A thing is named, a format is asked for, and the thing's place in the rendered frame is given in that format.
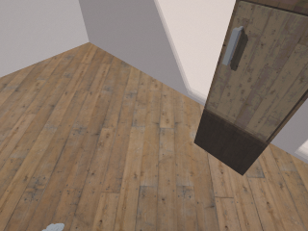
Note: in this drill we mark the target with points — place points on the handle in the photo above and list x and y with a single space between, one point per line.
231 45

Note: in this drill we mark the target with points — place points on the cupboard door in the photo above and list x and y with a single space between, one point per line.
268 72

